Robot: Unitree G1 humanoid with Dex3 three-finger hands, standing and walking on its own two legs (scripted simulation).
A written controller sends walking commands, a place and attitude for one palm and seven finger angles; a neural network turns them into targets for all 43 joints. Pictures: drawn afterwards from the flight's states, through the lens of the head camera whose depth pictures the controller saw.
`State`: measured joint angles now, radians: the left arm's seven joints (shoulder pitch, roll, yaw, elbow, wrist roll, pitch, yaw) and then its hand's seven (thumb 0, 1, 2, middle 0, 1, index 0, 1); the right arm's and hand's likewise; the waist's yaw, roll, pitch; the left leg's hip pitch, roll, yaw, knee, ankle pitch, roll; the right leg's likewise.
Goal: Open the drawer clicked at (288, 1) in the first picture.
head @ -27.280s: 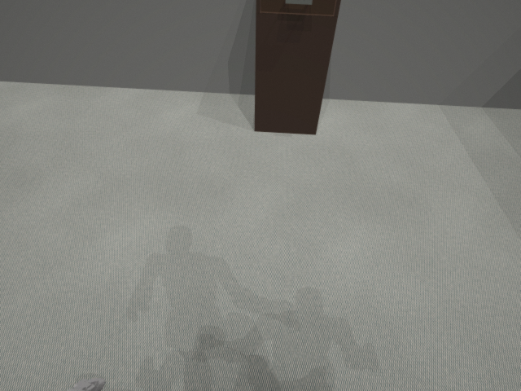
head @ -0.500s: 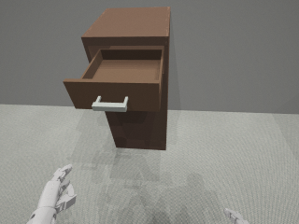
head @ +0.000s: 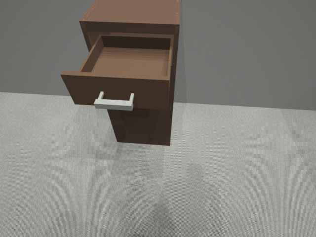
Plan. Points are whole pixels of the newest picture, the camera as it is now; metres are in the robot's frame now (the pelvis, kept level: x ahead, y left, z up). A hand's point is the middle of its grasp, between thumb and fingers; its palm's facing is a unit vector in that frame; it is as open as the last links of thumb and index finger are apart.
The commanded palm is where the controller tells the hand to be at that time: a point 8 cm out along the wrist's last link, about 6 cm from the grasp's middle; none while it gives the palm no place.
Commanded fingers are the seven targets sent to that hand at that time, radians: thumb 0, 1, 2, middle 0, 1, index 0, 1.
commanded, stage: let the arm hang, fingers relaxed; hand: left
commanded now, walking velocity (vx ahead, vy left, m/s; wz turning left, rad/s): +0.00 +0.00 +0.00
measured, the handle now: (115, 100) +0.52 +0.18 +0.02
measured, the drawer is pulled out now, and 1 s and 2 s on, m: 0.29 0.29 0.29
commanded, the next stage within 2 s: look to check the result in 0.44 s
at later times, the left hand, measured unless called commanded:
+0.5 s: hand out of the picture +0.01 +0.15 -0.17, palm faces +0.05 -0.98 -0.19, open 7.3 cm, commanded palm none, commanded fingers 0.00 0.90 0.90 -0.20 -0.30 -0.20 -0.30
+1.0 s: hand out of the picture +0.01 +0.14 -0.17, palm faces +0.04 -0.98 -0.18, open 7.4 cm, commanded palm none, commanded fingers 0.00 0.90 0.90 -0.20 -0.30 -0.20 -0.30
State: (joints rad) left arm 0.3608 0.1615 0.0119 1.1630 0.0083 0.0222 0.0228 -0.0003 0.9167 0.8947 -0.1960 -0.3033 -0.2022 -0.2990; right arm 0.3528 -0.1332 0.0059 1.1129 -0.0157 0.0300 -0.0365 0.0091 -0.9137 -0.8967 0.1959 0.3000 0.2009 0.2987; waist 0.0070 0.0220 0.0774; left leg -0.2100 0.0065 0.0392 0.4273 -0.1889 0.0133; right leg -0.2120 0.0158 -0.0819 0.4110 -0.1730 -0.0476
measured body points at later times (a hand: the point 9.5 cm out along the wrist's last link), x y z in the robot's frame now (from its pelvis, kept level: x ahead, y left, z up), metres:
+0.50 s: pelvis +0.01 -0.01 +0.00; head +0.02 -0.02 +0.45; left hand +0.00 +0.21 -0.16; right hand -0.02 -0.21 -0.17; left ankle +0.03 +0.11 -0.74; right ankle +0.03 -0.09 -0.74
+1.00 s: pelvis +0.02 -0.02 +0.00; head +0.04 -0.03 +0.45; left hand +0.01 +0.19 -0.16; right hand +0.00 -0.21 -0.17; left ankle +0.03 +0.11 -0.74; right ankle +0.03 -0.09 -0.74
